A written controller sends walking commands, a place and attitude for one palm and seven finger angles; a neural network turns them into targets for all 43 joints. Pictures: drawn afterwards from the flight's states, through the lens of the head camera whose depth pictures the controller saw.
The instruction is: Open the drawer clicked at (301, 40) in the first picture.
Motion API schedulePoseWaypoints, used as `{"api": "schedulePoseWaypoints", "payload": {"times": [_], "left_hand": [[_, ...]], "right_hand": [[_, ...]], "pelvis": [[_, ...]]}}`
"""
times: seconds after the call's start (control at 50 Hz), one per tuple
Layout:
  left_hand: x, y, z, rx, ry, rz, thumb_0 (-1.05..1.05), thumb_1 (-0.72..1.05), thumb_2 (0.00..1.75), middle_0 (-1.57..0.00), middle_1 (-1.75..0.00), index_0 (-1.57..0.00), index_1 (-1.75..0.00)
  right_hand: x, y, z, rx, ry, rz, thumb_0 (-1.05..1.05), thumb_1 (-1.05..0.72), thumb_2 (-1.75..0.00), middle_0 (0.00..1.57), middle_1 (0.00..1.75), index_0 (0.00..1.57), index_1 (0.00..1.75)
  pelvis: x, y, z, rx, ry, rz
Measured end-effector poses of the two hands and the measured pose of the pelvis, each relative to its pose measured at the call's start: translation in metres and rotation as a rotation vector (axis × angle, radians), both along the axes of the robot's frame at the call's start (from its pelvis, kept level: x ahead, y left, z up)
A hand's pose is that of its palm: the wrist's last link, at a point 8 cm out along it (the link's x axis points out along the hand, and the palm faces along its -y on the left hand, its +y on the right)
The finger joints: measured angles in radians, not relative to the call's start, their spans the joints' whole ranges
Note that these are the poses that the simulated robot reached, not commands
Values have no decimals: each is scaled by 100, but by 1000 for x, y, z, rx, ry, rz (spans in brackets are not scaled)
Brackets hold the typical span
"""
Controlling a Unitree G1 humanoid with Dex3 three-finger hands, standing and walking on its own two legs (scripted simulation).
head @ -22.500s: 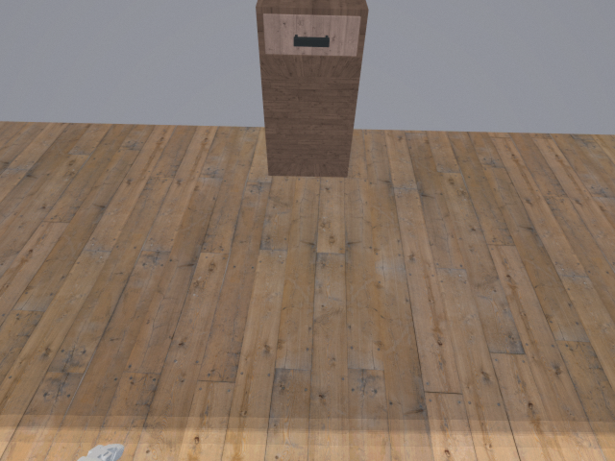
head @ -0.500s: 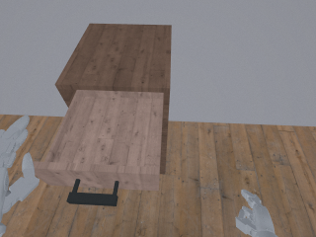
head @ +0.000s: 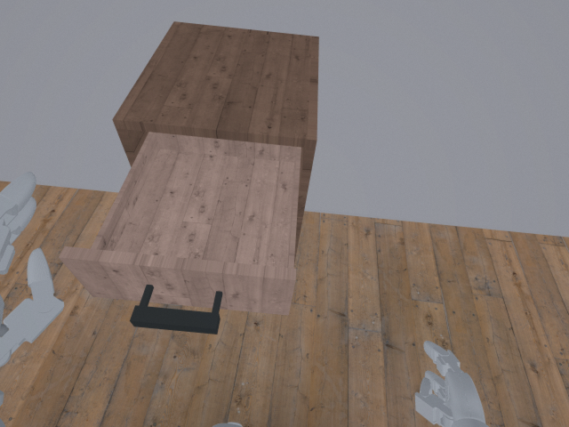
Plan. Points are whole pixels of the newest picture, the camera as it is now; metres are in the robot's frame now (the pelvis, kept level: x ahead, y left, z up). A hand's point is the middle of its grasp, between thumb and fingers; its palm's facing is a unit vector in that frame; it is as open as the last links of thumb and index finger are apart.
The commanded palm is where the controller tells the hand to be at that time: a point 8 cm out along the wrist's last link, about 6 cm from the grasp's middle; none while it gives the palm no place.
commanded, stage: step back with the hand held close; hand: left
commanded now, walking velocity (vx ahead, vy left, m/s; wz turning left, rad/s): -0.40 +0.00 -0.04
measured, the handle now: (180, 306) +0.30 +0.19 -0.07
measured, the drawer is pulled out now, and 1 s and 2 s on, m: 0.30 0.30 0.30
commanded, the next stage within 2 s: stop stepping back and stand still in 0.64 s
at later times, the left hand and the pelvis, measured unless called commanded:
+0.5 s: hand (77, 391) +0.13 +0.18 +0.17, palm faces +0.22 -0.83 -0.52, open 7.4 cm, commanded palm +0.06 +0.24 +0.19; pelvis -0.08 -0.04 +0.01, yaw -2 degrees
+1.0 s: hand out of the picture -0.04 +0.13 +0.18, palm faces +0.37 -0.81 -0.45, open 7.4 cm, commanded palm -0.09 +0.18 +0.19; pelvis -0.22 -0.11 +0.01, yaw +1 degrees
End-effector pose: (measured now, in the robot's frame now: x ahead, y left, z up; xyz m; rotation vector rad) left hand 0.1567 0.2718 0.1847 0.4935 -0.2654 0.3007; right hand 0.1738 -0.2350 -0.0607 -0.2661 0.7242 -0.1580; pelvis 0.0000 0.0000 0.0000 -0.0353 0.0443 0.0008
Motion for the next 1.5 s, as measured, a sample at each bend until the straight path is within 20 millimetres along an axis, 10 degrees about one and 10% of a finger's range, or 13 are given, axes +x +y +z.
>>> {"api": "schedulePoseWaypoints", "payload": {"times": [0.18, 0.32, 0.42, 0.6, 0.82, 1.08, 1.22, 1.5], "left_hand": [[-5, 9, 10, 72, 0, -1, 2, 89, 90, -21, -30, -21, -31], [-15, -29, 3, 70, 70, -85, 2, 89, 90, -20, -30, -21, -31], [-39, -54, 8, 75, 104, -158, 2, 89, 90, -21, -30, -21, -31], [-86, -37, 0, 73, 104, -41, 2, 89, 90, -21, -30, -21, -31], [-173, -83, 15, 103, 50, -26, 2, 89, 90, -21, -30, -21, -31], [-248, -107, 6, 9, 65, 77, 2, 89, 90, -21, -30, -21, -31], [-282, -108, 14, 93, 35, 57, 2, 89, 90, -21, -30, -21, -31], [-309, -105, 1, -13, -39, 115, 2, 89, 90, -21, -30, -21, -31]], "right_hand": [[-25, 8, 2, 16, 16, -8, 2, -90, -90, 20, 30, 20, 30], [-30, 3, -8, 76, -7, 60, 2, -90, -90, 20, 30, 21, 30], [-49, -19, -2, 98, -16, 1, 2, -90, -90, 20, 30, 21, 30], [-86, -47, 9, -4, -16, -50, 2, -90, -90, 20, 30, 20, 30], [-170, -50, -10, 124, -50, 31, 1, -90, -90, 20, 30, 21, 30], [-282, -128, -6, 16, 62, -54, 2, -90, -90, 20, 30, 21, 30], [-293, -139, -4, 0, -20, -50, 2, -90, -90, 20, 30, 20, 30], [-287, -95, -3, 49, -56, 72, 2, -90, -90, 20, 30, 20, 30]], "pelvis": [[-10, -2, 6, 6, 33, -1], [-44, -21, 5, 18, 50, -64], [-66, -34, 9, 13, 36, -48], [-102, -37, 6, 49, 42, -4], [-176, -78, -1, 47, -14, -18], [-231, -109, 15, 89, -11, 35], [-256, -111, 6, 76, -55, 58], [-279, -113, 3, 58, -71, 81]]}}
